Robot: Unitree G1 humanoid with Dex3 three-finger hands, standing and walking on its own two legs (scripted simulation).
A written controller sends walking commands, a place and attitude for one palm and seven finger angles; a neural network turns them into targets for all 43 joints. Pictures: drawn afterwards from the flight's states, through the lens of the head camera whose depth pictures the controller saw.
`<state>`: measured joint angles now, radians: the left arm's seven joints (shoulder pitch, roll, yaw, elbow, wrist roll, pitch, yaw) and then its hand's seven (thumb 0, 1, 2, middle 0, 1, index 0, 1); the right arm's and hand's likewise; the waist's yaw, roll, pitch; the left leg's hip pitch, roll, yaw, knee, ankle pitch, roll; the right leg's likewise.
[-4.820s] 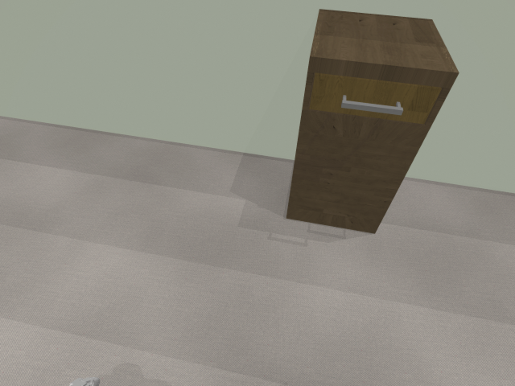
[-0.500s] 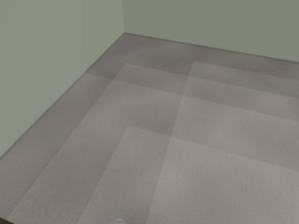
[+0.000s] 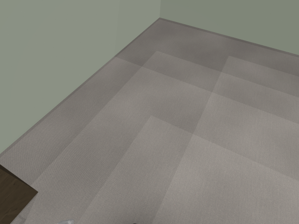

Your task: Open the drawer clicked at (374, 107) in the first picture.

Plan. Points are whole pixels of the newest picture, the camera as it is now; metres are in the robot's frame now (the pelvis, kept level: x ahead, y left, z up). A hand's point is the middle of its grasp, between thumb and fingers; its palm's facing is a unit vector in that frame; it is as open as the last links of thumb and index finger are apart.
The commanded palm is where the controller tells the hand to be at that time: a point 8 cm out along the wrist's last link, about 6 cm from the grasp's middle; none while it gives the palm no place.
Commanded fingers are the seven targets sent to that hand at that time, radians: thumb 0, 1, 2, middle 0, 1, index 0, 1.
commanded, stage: turn to face it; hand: left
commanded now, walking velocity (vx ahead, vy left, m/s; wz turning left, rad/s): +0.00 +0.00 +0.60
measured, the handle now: out of the picture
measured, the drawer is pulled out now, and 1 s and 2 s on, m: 0.00 0.00 0.00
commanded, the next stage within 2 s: take the last steps up to it in 1.68 s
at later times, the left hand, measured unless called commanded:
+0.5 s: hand out of the picture -0.05 +0.18 -0.17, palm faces +0.37 -0.90 -0.24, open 7.4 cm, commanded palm none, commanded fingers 0.00 0.90 0.90 -0.20 -0.30 -0.20 -0.30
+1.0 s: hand out of the picture -0.01 +0.20 -0.14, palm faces +0.60 -0.74 -0.30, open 7.4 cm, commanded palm none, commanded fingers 0.00 0.90 0.90 -0.20 -0.30 -0.20 -0.30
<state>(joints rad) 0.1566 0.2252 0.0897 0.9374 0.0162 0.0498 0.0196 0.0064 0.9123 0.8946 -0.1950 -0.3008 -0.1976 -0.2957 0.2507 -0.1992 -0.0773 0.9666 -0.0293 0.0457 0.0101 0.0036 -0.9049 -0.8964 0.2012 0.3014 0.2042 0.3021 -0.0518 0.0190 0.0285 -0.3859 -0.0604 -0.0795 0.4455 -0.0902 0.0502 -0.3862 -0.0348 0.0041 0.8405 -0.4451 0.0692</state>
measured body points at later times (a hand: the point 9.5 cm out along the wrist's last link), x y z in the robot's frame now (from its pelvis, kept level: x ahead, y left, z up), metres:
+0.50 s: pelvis -0.02 -0.02 -0.01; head +0.03 +0.00 +0.44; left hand -0.07 +0.23 -0.15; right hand +0.17 -0.24 -0.15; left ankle -0.07 +0.10 -0.72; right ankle -0.02 -0.15 -0.74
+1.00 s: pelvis +0.01 -0.03 -0.01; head +0.06 -0.04 +0.44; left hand -0.05 +0.24 -0.12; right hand +0.24 -0.19 -0.16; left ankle -0.08 +0.06 -0.68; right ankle +0.08 -0.11 -0.74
